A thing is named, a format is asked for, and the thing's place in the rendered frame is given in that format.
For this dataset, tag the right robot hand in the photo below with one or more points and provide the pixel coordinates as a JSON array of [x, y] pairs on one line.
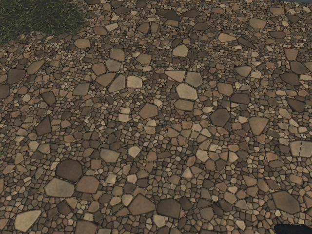
[[292, 229]]

